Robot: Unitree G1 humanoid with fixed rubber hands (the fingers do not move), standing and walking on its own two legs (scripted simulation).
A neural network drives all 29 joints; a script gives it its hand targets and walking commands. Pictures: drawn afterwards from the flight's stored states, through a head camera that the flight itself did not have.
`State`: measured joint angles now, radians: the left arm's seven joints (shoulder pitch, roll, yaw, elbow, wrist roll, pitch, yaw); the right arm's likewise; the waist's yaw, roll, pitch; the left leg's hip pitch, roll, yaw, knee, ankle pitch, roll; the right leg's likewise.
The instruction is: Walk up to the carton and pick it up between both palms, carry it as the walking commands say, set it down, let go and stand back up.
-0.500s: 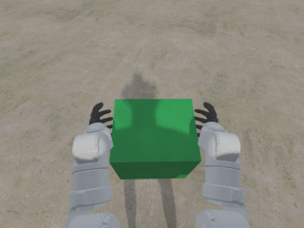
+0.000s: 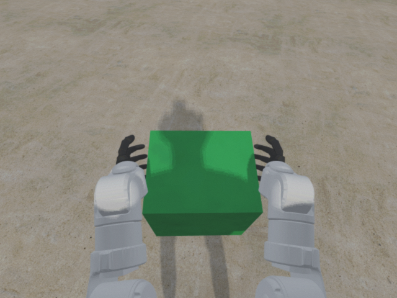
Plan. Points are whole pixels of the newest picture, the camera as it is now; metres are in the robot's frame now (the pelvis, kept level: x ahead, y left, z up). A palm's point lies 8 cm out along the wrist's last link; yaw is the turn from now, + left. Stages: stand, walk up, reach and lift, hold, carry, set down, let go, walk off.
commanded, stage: carry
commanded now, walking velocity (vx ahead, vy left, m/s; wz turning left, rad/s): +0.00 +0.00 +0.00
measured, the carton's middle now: (199, 187) +0.34 +0.00 +0.03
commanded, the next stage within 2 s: none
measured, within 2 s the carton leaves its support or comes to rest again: neither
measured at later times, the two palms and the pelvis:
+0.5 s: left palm (122, 167) +0.33 +0.15 +0.11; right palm (265, 167) +0.33 -0.13 +0.11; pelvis +0.01 +0.01 +0.00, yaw +0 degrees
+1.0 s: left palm (124, 167) +0.34 +0.15 +0.11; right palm (265, 168) +0.33 -0.13 +0.11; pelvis +0.01 +0.01 +0.00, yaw +0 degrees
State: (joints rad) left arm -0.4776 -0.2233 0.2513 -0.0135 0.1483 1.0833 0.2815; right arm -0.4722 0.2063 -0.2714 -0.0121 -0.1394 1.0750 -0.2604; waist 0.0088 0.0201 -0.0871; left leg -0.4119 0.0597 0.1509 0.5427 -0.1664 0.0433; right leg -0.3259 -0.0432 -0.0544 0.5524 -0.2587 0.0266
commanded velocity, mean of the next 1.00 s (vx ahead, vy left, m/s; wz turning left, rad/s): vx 0.00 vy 0.00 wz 0.00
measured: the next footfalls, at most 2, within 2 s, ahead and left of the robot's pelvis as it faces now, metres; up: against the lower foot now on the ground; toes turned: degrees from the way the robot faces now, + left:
none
